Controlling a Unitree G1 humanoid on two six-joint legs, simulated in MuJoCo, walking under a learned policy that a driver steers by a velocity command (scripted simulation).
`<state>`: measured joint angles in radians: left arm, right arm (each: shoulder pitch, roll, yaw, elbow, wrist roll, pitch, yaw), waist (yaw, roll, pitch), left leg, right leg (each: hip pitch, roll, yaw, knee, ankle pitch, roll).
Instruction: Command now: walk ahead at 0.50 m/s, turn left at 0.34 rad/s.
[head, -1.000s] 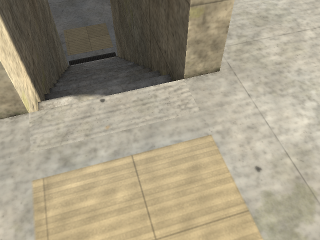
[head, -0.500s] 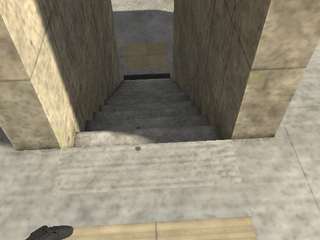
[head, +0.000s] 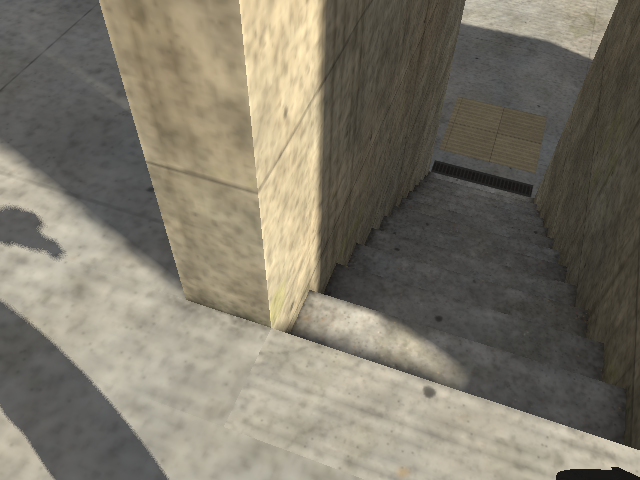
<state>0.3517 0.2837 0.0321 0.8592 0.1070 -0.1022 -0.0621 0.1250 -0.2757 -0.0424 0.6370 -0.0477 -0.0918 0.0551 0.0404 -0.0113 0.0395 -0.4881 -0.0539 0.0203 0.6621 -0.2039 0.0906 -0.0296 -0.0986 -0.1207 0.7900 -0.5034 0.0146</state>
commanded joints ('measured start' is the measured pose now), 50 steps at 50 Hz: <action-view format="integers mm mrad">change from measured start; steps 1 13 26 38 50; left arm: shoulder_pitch -192 -297 231 -121 -80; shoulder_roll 69 9 192 152 -24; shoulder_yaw -12 -28 79 26 -69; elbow -142 -138 15 -125 -212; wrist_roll -64 -37 -93 -43 56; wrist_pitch -36 31 -9 -46 54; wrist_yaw -30 -23 40 29 -25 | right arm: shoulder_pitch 525 334 424 90 146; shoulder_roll -191 -69 -114 -1 20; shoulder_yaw -66 22 55 102 81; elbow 135 181 205 1 130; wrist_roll -6 -31 -101 -36 -49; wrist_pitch -22 -54 -21 22 -71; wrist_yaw -24 -11 7 7 -96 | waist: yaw -273 -76 205 -47 -6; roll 110 51 -113 1 -9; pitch -89 -3 -467 -34 -69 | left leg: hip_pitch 896 306 -219 290 -171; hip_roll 323 234 82 59 241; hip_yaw -653 -42 109 49 -239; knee -318 -523 597 167 -41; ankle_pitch -70 309 340 82 -28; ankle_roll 217 164 -256 -128 195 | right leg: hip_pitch -962 -635 687 -740 -843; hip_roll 80 7 -50 158 -37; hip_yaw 219 128 541 363 180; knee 551 17 -131 -411 682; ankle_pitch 51 656 598 269 421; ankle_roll -52 -49 -488 -251 15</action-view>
